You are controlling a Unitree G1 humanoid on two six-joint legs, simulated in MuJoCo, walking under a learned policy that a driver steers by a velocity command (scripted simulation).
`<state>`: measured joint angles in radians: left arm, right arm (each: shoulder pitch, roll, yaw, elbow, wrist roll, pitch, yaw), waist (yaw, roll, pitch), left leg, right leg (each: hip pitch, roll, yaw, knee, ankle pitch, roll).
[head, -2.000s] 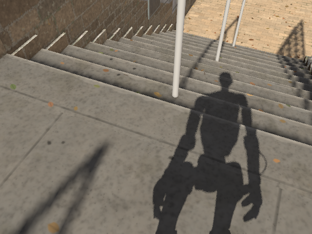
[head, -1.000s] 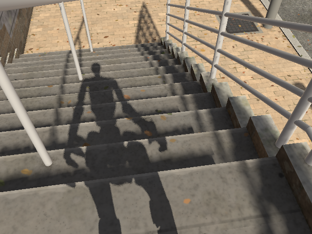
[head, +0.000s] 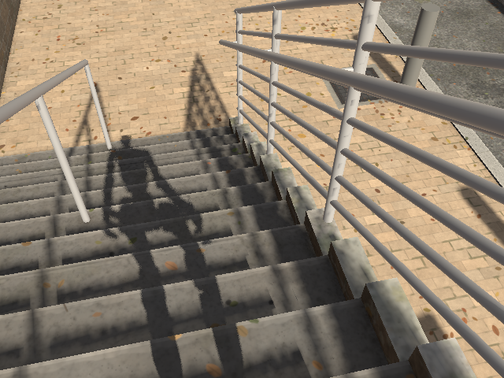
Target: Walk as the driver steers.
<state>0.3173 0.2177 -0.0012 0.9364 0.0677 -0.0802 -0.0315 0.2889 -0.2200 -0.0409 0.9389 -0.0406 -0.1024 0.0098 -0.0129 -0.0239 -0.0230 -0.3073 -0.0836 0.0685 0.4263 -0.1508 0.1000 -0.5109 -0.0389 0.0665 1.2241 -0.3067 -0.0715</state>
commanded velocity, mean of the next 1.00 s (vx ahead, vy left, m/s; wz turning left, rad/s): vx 0.49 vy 0.00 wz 0.39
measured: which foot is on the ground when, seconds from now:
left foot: down 0.00-0.52, up 0.54-1.00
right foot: up 0.00-0.50, down 0.52-1.00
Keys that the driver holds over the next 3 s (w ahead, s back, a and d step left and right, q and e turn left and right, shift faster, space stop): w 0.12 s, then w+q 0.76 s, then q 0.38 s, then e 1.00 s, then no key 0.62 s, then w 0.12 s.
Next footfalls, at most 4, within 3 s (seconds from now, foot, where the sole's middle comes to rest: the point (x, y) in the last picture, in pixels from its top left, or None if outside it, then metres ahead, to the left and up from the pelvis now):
0.52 right None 0.41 -0.16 -0.94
1.12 left None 0.64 0.21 -1.10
1.42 right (255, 340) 0.78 0.00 -1.10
1.78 left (192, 368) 0.68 0.21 -1.10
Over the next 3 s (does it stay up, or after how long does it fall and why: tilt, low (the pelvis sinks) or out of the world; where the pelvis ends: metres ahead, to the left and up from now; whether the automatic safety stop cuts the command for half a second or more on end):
stays up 0.71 0.02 -0.34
